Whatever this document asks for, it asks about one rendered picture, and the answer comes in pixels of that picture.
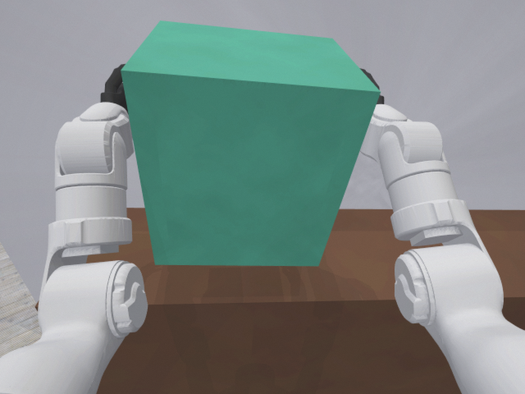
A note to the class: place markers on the carton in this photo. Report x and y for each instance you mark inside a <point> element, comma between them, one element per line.
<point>245,142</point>

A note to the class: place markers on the robot right forearm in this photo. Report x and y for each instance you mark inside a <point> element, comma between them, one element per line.
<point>426,208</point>

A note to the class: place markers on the robot left forearm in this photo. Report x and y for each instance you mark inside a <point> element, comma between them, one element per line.
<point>90,185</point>

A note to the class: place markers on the left robot upper arm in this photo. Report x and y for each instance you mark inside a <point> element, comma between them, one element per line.
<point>86,311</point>

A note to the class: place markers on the right robot upper arm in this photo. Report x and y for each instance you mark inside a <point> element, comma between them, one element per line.
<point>453,291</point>

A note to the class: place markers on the robot left hand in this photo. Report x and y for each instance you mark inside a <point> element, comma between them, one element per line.
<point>114,89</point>

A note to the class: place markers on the pedestal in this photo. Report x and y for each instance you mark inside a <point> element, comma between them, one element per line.
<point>335,328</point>

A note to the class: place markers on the robot right hand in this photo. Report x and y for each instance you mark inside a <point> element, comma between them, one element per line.
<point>381,98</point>

